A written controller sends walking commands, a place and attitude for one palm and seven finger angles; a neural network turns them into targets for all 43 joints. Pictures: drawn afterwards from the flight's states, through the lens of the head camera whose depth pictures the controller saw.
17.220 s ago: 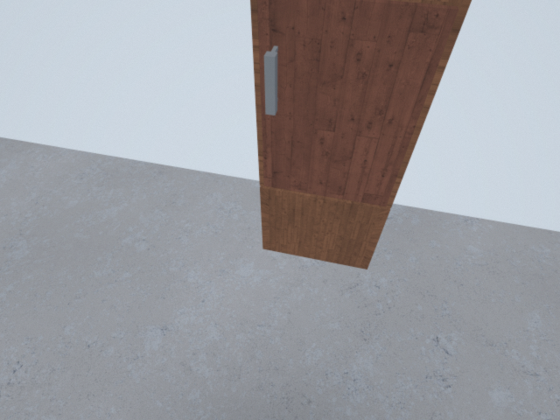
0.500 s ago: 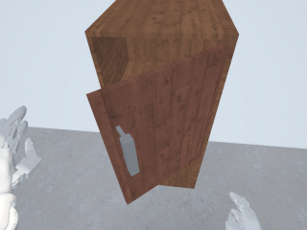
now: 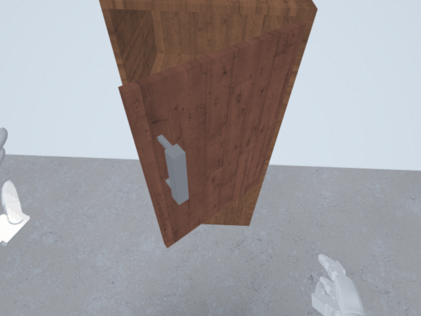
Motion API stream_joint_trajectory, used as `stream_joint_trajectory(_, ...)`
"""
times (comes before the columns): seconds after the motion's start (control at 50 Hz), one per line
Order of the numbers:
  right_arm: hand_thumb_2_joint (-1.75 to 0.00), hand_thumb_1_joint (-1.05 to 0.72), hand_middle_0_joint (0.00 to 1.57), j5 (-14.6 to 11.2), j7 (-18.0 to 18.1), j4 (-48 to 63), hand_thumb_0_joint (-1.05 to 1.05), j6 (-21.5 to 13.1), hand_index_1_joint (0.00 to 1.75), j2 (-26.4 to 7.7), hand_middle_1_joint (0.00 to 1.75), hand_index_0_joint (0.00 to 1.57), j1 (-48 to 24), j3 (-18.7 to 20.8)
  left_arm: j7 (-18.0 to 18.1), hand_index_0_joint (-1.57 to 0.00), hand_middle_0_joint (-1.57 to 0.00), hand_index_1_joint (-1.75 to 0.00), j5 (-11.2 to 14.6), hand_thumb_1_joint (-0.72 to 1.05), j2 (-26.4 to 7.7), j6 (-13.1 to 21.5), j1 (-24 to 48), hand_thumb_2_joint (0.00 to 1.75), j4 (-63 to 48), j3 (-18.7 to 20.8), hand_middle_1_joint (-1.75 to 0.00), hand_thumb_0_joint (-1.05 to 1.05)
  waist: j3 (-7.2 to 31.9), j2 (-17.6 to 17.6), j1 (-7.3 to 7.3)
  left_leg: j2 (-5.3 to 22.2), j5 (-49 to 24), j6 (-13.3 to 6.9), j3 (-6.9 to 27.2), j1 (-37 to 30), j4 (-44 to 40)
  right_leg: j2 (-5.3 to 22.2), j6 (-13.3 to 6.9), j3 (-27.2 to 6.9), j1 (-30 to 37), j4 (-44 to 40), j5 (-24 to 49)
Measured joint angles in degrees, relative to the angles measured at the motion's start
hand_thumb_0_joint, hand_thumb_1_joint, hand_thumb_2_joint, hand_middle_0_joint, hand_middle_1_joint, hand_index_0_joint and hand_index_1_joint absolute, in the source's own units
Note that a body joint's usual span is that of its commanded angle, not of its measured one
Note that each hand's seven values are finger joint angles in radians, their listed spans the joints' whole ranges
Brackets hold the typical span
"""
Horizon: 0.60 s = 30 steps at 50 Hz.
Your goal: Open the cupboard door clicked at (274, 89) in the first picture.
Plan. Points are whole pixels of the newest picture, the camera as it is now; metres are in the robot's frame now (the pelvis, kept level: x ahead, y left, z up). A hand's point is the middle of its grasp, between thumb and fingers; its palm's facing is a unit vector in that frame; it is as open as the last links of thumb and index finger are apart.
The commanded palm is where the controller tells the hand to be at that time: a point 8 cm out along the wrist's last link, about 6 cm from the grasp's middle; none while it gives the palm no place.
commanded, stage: step back with the hand held close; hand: left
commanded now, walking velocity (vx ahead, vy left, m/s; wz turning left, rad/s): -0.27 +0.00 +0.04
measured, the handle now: (172, 170) +0.37 +0.11 +0.07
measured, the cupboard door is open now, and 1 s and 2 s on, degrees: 40 40 40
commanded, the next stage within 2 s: stop stepping back and stand still in 0.54 s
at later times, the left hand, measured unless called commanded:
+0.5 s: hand out of the picture +0.12 +0.26 +0.17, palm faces +0.45 -0.76 -0.47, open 7.4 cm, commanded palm +0.04 +0.30 +0.19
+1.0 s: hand out of the picture -0.03 +0.24 +0.17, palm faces +0.44 -0.78 -0.44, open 7.4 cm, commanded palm -0.08 +0.28 +0.19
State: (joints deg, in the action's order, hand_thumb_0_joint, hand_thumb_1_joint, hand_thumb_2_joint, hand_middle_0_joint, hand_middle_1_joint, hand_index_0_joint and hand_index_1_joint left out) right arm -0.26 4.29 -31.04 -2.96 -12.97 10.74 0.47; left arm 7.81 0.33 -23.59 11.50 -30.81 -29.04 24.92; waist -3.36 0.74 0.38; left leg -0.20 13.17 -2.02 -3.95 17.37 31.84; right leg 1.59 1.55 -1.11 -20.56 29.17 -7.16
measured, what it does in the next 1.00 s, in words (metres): walks backwards: right foot, then left foot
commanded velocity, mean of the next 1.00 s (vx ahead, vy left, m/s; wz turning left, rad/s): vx -0.11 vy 0.01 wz -0.01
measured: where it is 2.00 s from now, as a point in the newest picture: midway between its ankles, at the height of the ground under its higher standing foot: outside the picture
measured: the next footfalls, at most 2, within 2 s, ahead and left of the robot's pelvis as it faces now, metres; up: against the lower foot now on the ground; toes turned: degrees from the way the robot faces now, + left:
right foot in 0.36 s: -0.02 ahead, -0.12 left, +0.00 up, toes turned +7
left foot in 0.56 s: -0.04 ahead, +0.11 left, +0.00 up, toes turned +4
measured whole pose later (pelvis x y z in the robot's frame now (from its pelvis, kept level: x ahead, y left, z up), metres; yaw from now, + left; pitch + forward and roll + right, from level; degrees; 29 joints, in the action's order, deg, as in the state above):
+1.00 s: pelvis -0.22 -0.02 +0.01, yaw +1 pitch +1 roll +1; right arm 0.5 3.3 -39.0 -5.5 -11.5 13.3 -1.2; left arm 8.5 2.2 -22.8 8.7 -31.2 -28.5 22.7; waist 1.6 2.3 0.9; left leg 0.6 16.2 1.0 -1.9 30.0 51.2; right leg -0.7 -2.8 2.3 -9.9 25.8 -16.5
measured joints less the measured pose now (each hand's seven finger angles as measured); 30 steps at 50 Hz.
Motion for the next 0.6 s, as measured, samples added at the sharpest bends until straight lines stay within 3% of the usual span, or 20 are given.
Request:
stream_joint_trajectory(0.14, -0.89, -0.90, 0.20, 0.21, -0.05, -0.69, 0.01, -1.39, 0.30, 0.02, 0.30, 0.20, 1.34, -0.37, 0.77, -0.21, -0.21, -0.30, -0.92, 0.89, 1.76, 1.40, 1.17, 0.90, -0.27, -0.56, -0.30, 0.01, -0.27, -0.11, 0.03, 0.09, 3.72, -0.60, 0.90, 4.80, 5.37, -0.19, -0.26, 0.55, -2.90, 1.58, 0.70)
stream_joint_trajectory(0.22, -0.89, -0.90, 0.21, 0.47, 0.20, -1.15, 0.01, -2.24, 0.30, 0.09, 0.30, 0.20, 1.76, -0.57, 1.33, -0.21, -0.21, -0.30, -0.91, 0.89, 1.39, 2.02, 2.00, 0.90, -1.54, -0.34, -0.30, 0.01, -1.23, -0.01, -0.47, 0.13, 1.19, -0.80, 1.40, 6.41, 5.54, -0.73, -0.26, 0.28, -4.66, 3.44, -2.86)
stream_joint_trajectory(0.32, -0.89, -0.90, 0.20, 0.42, 0.07, -2.13, 0.01, -3.51, 0.30, 1.58, 0.30, 0.20, 3.81, -0.23, 1.26, -0.21, -0.21, -0.30, -1.53, 0.89, -0.83, 2.99, 2.23, 0.90, -1.69, 1.67, -0.30, 0.01, 0.00, -1.07, -1.32, 0.71, -2.61, -0.66, 3.29, 7.86, 5.21, -3.88, -0.11, 0.00, -1.55, 14.76, -8.26)
stream_joint_trajectory(0.38, -0.89, -0.90, 0.21, 0.44, -0.56, -2.48, 0.01, -4.09, 0.30, 2.30, 0.30, 0.20, 3.80, -0.51, 1.32, -0.21, -0.21, -0.30, -1.06, 0.89, -1.17, 3.90, 1.11, 0.90, -1.48, 3.89, -0.30, 0.01, 2.47, -0.43, -0.37, 1.49, -1.74, -0.33, 1.89, 11.25, 5.99, -4.51, -1.80, -1.18, 3.16, 8.18, -15.96)
stream_joint_trajectory(0.42, -0.89, -0.90, 0.21, 0.53, -1.07, -3.80, 0.01, -4.07, 0.30, 1.74, 0.30, 0.20, 1.41, -0.19, 1.32, -0.21, -0.21, -0.30, -0.45, 0.89, 0.70, 4.14, 2.03, 0.90, -0.75, 2.86, -0.30, 0.01, 0.80, -1.38, 0.22, 1.51, 2.10, 1.13, 2.76, 12.50, 8.15, -5.20, -2.34, -1.39, 2.30, 7.02, -13.15)
stream_joint_trajectory(0.48, -0.89, -0.90, 0.21, 0.46, -1.27, -5.24, 0.01, -3.37, 0.30, 1.46, 0.30, 0.20, -0.83, 0.00, 0.71, -0.21, -0.21, -0.30, -0.55, 0.89, 1.44, 3.11, 3.19, 0.90, -0.35, -0.28, -0.30, 0.01, -0.65, 0.08, 0.75, -0.21, 7.82, 2.34, 2.69, 12.08, 14.41, -3.90, -1.75, -2.19, 2.15, 4.40, -8.25)
stream_joint_trajectory(0.52, -0.89, -0.90, 0.21, 0.48, -1.11, -4.81, 0.01, -2.84, 0.30, 1.70, 0.30, 0.20, -1.76, -0.43, 0.24, -0.21, -0.21, -0.30, -0.52, 0.89, 0.55, 2.22, 2.35, 0.90, -1.22, -0.78, -0.30, 0.01, -0.48, 1.96, 0.39, -0.50, 7.53, 2.54, 1.89, 9.17, 12.21, -2.99, -1.23, -2.98, 1.49, 2.94, -6.82)
stream_joint_trajectory(0.56, -0.89, -0.90, 0.21, 0.40, -0.65, -3.19, 0.01, -2.78, 0.30, 1.30, 0.30, 0.20, -2.39, -0.80, 0.00, -0.21, -0.21, -0.30, -0.02, 0.89, -0.53, 1.56, 0.88, 0.90, -2.91, -0.61, -0.30, 0.01, -0.01, 2.23, -0.52, 0.25, -0.24, 2.63, 1.94, 4.31, 3.56, -3.11, -0.64, -2.95, -0.05, 2.90, -5.98)
stream_joint_trajectory(0.6, -0.89, -0.90, 0.21, 0.57, -0.21, -2.41, 0.01, -3.39, 0.30, 1.66, 0.30, 0.20, -3.82, -0.01, -0.13, -0.21, -0.21, -0.30, 0.17, 0.89, -2.51, 1.21, 1.35, 0.90, -4.08, -0.15, -0.30, 0.01, -1.07, 3.13, -1.31, -0.59, -0.81, 0.33, 1.90, 3.72, 0.11, -2.62, -0.35, -2.98, -3.01, 7.51, -8.80)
